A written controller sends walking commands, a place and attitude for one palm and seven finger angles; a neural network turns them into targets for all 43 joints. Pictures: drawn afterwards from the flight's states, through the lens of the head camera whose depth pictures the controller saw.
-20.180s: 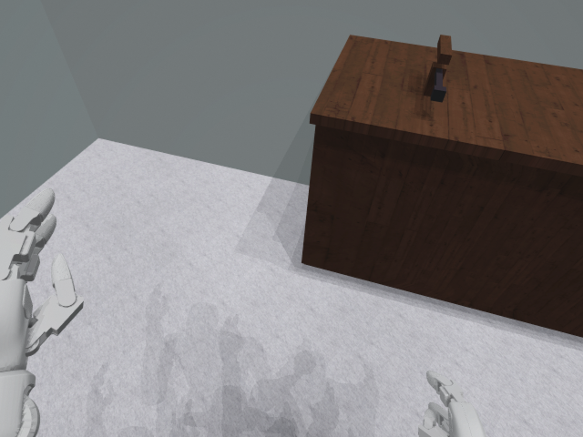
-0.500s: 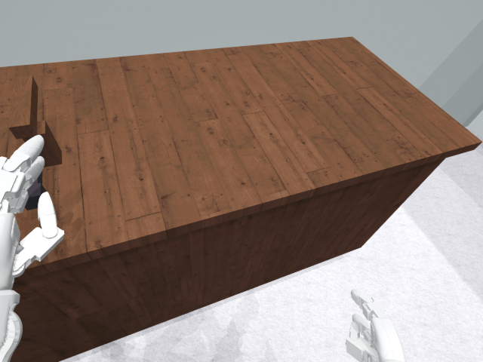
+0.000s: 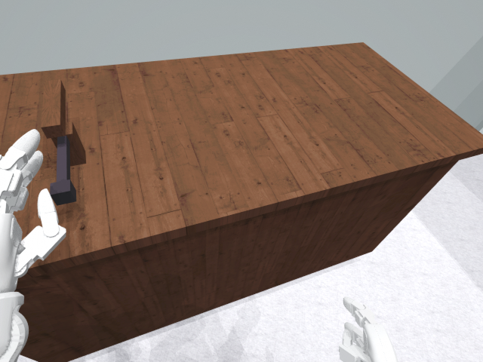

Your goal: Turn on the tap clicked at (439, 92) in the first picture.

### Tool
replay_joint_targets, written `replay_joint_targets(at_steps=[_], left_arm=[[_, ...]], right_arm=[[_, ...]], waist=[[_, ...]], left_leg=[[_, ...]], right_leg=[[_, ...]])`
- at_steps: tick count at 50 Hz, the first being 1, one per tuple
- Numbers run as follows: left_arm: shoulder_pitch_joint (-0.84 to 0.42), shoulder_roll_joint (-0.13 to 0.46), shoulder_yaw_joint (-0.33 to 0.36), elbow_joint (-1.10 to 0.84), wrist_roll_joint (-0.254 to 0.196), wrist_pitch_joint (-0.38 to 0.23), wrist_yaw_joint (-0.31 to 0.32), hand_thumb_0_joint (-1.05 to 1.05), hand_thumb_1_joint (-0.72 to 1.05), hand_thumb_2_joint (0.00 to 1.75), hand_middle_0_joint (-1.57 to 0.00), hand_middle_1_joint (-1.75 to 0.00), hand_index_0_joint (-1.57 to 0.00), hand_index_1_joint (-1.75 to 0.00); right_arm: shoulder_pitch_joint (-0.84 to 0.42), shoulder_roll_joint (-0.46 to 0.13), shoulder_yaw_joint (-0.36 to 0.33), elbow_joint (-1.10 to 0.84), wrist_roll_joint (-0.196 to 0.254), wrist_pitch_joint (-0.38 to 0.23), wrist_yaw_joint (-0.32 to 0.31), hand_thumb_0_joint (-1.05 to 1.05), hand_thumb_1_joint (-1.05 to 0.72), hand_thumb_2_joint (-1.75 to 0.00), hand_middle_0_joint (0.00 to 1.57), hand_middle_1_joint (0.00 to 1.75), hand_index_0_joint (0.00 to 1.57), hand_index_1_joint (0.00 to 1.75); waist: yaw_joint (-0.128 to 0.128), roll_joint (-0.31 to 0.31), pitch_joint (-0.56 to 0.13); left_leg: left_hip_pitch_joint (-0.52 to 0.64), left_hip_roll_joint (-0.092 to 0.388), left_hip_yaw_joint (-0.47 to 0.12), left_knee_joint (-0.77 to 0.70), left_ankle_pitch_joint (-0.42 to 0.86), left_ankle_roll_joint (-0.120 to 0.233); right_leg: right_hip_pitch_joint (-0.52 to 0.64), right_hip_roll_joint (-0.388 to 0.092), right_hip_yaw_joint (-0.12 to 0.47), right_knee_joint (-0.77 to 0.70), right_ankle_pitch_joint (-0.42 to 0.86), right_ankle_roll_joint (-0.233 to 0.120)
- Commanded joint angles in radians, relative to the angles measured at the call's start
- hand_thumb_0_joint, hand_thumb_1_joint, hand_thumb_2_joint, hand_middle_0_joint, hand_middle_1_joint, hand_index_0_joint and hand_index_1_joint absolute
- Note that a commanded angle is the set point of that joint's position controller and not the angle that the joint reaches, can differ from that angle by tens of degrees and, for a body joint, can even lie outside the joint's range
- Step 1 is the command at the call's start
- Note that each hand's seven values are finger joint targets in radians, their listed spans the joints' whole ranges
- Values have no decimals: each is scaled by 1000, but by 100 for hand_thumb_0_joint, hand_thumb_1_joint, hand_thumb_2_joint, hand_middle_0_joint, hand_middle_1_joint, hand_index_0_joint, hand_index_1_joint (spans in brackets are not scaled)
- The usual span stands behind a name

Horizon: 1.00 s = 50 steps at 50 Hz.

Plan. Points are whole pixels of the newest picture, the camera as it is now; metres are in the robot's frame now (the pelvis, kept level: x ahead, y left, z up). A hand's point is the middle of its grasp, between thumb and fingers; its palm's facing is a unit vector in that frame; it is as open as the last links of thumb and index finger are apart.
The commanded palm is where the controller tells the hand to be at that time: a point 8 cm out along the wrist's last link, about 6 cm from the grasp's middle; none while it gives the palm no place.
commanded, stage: look again from close up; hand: left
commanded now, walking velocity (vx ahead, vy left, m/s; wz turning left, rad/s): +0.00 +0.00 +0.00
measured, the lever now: (63, 192) +0.32 +0.33 +0.08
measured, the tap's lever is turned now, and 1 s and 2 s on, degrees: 0 0 0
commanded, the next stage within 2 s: come to a stop and stand still in 0.10 s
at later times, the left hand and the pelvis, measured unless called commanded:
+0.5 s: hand (43, 209) +0.22 +0.27 +0.18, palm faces +0.46 -0.80 -0.38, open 7.5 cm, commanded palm +0.14 +0.27 +0.17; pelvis -0.02 -0.01 +0.00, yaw +0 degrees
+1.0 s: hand (89, 222) +0.23 +0.22 +0.16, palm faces +0.36 -0.87 -0.34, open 7.5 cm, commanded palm +0.17 +0.26 +0.17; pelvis +0.01 -0.02 +0.00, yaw +0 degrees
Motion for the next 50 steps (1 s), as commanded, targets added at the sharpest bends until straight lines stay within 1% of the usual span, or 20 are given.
replay_joint_targets(at_steps=[1,8,16,17,18,19,21,23,26,27,29,31,34,37,39,42,45,46,47,50], left_arm=[[-68,151,104,-146,1,-64,19,0,90,90,-20,-30,-20,-30],[-106,127,77,-102,9,-71,13,0,90,90,-20,-30,-20,-30],[-127,171,110,-174,19,-88,19,0,90,90,-20,-30,-20,-30],[-1191,977,658,-480,178,-200,23,0,90,90,-20,-30,-20,-30],[-587,338,249,122,69,-164,-23,0,90,90,-20,-30,-20,-30],[-239,251,192,122,14,-152,-28,0,90,90,-20,-30,-20,-30],[-137,89,60,17,-15,-143,-39,0,90,90,-20,-30,-20,-30],[-59,117,62,-140,-12,-151,-39,0,90,90,-20,-30,-20,-30],[75,155,107,-159,-20,-132,-18,0,90,90,-20,-30,-20,-30],[73,175,133,-143,-19,-127,-12,0,90,90,-20,-30,-20,-30],[36,207,183,-103,-30,-124,-5,0,90,90,-20,-30,-20,-30],[-46,272,241,-117,-32,-126,4,0,90,90,-20,-30,-20,-30],[-145,219,179,-97,-26,-131,-3,0,90,90,-20,-30,-20,-30],[-223,172,98,-165,-12,-134,-2,0,90,90,-20,-30,-20,-30],[-211,123,46,-182,-3,-128,2,0,90,90,-20,-30,-20,-30],[-157,112,41,-179,6,-115,11,0,90,90,-20,-30,-20,-30],[-94,138,91,-145,4,-104,15,0,90,90,-20,-30,-20,-30],[-49,181,148,-122,0,-96,19,0,90,90,-20,-30,-20,-30],[-29,147,127,-93,-6,-93,13,0,90,90,-20,-30,-20,-30],[-19,157,146,-81,-18,-85,4,0,90,90,-20,-30,-20,-30]], right_arm=[[-94,-145,-74,-154,3,-58,-17,0,-90,-90,20,30,20,30],[-92,-143,-74,-164,9,-51,-20,0,-90,-90,20,30,20,30],[-103,-148,-80,-158,3,-71,-17,0,-90,-90,20,30,20,30],[-12,-168,-45,-171,-41,-98,-3,0,-90,-90,20,30,20,30],[-77,-50,-17,-90,-5,-96,-9,0,-90,-90,20,30,20,30],[-75,-122,-84,-120,-7,-114,-14,0,-90,-90,20,30,20,30],[-58,-137,-102,-142,17,-128,11,0,-90,-90,20,30,20,30],[-43,-151,-105,-145,9,-126,38,0,-90,-90,20,30,20,30],[-65,-145,-94,-155,18,-121,42,0,-90,-90,20,30,20,30],[-63,-145,-93,-157,15,-115,33,0,-90,-90,20,30,20,30],[-75,-143,-91,-161,16,-104,9,0,-90,-90,20,30,20,30],[-94,-146,-88,-158,17,-97,-16,0,-90,-90,20,30,20,30],[-91,-139,-78,-145,15,-101,-31,0,-90,-90,20,30,20,30],[-96,-140,-70,-136,12,-123,-29,0,-90,-90,20,30,20,30],[-91,-142,-71,-133,10,-133,-20,0,-90,-90,20,30,20,30],[-93,-144,-73,-128,6,-130,-11,0,-90,-90,20,30,20,30],[-91,-145,-77,-133,3,-107,-10,0,-90,-90,20,30,20,30],[-96,-144,-79,-137,3,-100,-13,0,-90,-90,20,30,20,30],[-91,-135,-73,-141,4,-87,-13,0,-90,-90,20,30,20,30],[-93,-134,-74,-154,7,-66,-18,0,-90,-90,20,30,20,30]], waist=[[-19,134,-129],[-21,90,-73],[-17,131,-109],[-38,-17,67],[-41,7,-160],[7,77,-127],[-14,313,-244],[-7,292,-250],[-5,97,-208],[-8,3,-199],[-16,-95,-164],[-23,-63,-127],[-25,80,-119],[-24,169,-139],[-21,172,-149],[-21,135,-156],[-18,110,-149],[-14,92,-147],[-18,61,-144],[-21,42,-132]], left_leg=[[5,120,-121,-172,-3,-73],[-77,123,-147,-233,-211,-57],[-54,101,-124,-190,-191,-44],[-222,127,-107,-38,-35,-24],[46,98,-128,-56,127,-23],[65,110,-123,-71,109,-54],[107,126,-123,-94,144,-56],[54,157,-150,-102,175,-50],[-30,150,-137,-120,48,-51],[-55,146,-142,-117,22,-53],[-52,122,-132,-102,-27,-57],[-24,117,-129,-100,-30,-54],[-19,111,-128,-106,-24,-43],[31,114,-118,-98,32,-40],[50,112,-116,-94,66,-44],[54,112,-113,-85,125,-51],[29,112,-111,-86,156,-61],[34,111,-104,-81,166,-63],[15,109,-104,-80,163,-62],[20,106,-96,-82,142,-60]], right_leg=[[41,-10,11,-20,59,-39],[58,-9,19,-40,-7,-35],[77,-15,27,-46,6,-40],[-131,-84,62,-73,50,-33],[-184,-108,31,-13,-60,-73],[-94,-71,104,-47,11,-84],[-18,-63,61,60,32,-75],[6,-51,34,88,14,-63],[38,-45,23,66,18,-49],[42,-50,19,49,17,-44],[1,-59,44,9,-8,-42],[-51,-63,58,-9,-23,-42],[-37,-62,67,-3,-4,-45],[-20,-57,59,8,55,-47],[-7,-52,64,8,82,-49],[6,-46,50,6,113,-48],[23,-43,49,3,126,-49],[20,-44,47,-10,139,-48],[34,-48,38,-12,140,-47],[20,-50,55,-31,144,-46]])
